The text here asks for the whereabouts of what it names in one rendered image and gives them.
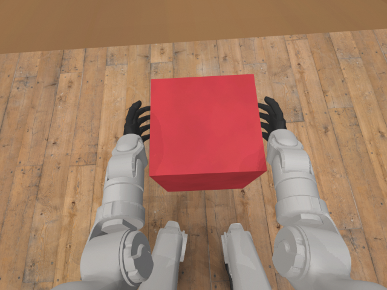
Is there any robot right hand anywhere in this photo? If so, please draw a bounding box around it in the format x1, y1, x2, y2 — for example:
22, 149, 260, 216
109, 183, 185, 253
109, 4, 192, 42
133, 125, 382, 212
258, 96, 287, 142

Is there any robot left hand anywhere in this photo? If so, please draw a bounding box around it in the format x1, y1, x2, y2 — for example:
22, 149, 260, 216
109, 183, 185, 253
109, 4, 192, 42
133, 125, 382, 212
123, 100, 151, 142

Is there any right robot thigh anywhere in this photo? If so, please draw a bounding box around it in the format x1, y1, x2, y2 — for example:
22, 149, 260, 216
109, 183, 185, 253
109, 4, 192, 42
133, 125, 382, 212
221, 228, 272, 290

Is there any robot right upper arm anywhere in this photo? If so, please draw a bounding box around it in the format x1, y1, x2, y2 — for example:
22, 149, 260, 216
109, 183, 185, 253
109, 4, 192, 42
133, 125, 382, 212
272, 224, 387, 290

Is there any robot left upper arm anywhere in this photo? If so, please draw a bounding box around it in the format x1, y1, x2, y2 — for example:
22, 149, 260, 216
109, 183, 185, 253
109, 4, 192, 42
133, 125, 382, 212
51, 229, 154, 290

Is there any right robot forearm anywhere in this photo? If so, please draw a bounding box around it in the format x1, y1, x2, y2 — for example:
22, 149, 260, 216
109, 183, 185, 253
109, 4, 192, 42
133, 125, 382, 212
266, 129, 351, 258

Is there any left robot forearm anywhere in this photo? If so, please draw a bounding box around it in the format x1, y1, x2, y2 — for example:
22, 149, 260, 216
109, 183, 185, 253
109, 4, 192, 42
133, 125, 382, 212
80, 134, 148, 278

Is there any carton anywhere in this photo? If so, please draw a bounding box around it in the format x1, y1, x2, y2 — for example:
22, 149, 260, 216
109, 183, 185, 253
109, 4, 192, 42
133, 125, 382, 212
149, 74, 267, 192

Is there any robot left shin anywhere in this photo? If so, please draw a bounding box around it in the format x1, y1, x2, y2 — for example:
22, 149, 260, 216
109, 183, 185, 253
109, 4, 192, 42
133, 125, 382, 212
157, 221, 181, 237

